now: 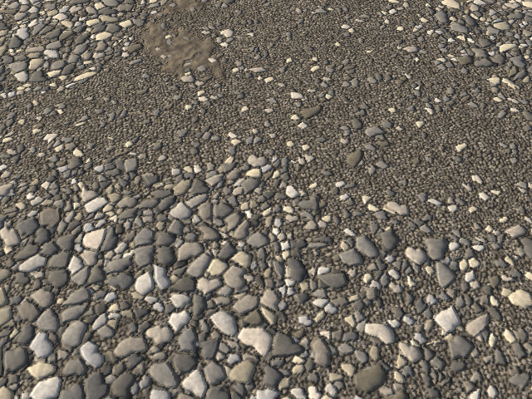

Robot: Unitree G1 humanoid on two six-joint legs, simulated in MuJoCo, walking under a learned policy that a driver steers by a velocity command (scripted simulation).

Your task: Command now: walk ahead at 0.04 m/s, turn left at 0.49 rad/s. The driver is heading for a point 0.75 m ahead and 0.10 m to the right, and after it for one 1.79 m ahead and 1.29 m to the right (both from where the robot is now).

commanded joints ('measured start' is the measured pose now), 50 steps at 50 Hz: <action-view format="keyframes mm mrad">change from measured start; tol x32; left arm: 1 -31 151 41 -56 -5 -1 1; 50 417 141 -3 197 -50 -103 -26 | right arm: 1 24 -11 6 -60 -4 -18 1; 50 -319 62 55 -98 17 -190 112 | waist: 1 -10 -163 -163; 8 -25 -224 -161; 11 -22 245 -159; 30 17 79 -51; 33 141 -345 -182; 50 61 -84 116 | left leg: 1 38 27 58 -140 -9 -11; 10 604 282 -191 -840 436 195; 17 475 322 -360 -1054 -278 297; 30 223 267 -147 -920 -59 244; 35 -533 137 0 90 83 151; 50 -177 106 158 -630 597 119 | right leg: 1 174 -196 177 -147 193 -212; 8 117 -214 153 -84 104 -181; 11 -147 -37 -32 206 -412 19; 19 -401 -81 -7 400 -152 13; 31 383 -53 -65 30 -131 -70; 34 630 -409 678 -249 -765 -263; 50 410 -211 -14 -435 239 -165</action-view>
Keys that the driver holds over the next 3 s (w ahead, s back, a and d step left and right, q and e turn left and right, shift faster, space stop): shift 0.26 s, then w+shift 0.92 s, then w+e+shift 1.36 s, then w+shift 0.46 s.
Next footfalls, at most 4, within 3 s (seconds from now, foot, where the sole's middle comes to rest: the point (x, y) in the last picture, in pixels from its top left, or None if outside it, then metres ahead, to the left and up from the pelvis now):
0.18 left None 0.03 0.13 -0.77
0.62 right None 0.15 -0.14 -0.77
1.12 left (246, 333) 0.61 0.11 -0.77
1.60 right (319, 197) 1.06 -0.10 -0.77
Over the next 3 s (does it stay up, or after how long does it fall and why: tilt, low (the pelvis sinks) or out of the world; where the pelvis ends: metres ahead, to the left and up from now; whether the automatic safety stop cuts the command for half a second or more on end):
stays up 1.77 -0.74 -0.03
